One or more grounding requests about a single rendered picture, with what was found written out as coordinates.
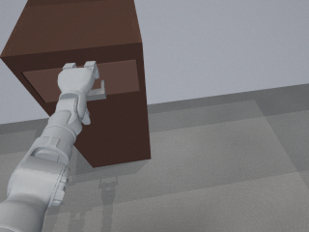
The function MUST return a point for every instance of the handle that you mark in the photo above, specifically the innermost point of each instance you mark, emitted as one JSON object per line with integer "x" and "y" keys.
{"x": 97, "y": 94}

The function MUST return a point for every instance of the cabinet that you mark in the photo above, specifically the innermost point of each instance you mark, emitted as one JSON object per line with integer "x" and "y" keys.
{"x": 52, "y": 33}

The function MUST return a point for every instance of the left robot hand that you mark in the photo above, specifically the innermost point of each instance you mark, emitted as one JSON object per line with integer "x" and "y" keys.
{"x": 82, "y": 80}

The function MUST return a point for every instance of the left robot forearm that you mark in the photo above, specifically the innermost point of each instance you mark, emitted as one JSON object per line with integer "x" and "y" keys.
{"x": 60, "y": 133}

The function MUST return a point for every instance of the drawer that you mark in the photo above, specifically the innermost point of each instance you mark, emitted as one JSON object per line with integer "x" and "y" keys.
{"x": 119, "y": 77}

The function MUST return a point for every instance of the robot left upper arm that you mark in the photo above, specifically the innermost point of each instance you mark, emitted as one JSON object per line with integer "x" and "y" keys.
{"x": 39, "y": 184}

